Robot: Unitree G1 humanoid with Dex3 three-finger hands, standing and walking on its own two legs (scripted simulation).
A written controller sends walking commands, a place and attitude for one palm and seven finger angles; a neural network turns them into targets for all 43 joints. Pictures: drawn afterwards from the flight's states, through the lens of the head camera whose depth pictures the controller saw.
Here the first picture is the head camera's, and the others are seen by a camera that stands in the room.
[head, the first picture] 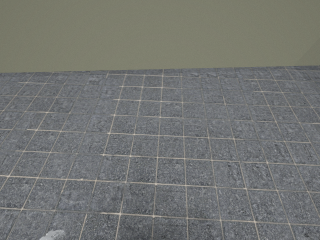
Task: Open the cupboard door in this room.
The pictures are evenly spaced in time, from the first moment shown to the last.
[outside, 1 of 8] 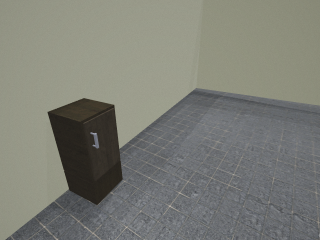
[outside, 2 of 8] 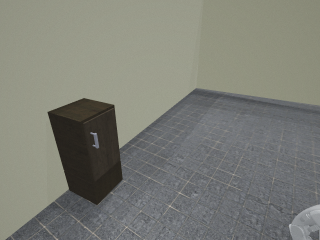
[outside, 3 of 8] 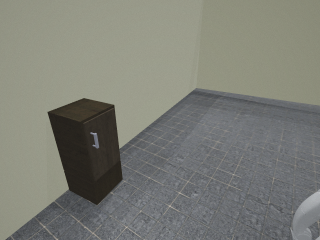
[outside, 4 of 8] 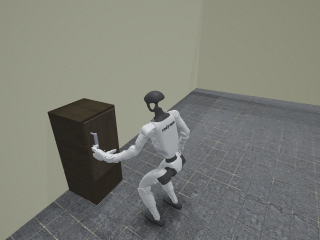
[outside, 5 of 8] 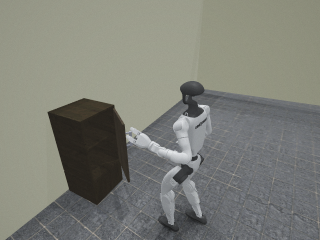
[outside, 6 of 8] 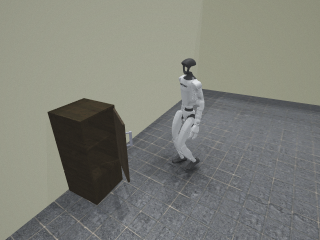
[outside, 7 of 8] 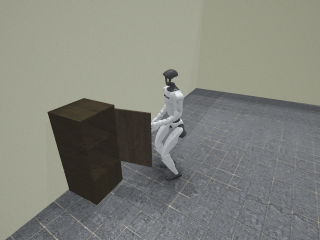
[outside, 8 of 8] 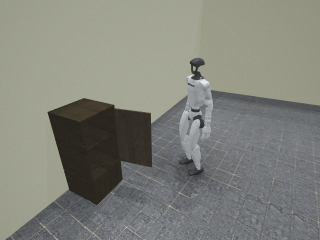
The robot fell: no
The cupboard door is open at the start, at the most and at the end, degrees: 0 101 100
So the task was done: yes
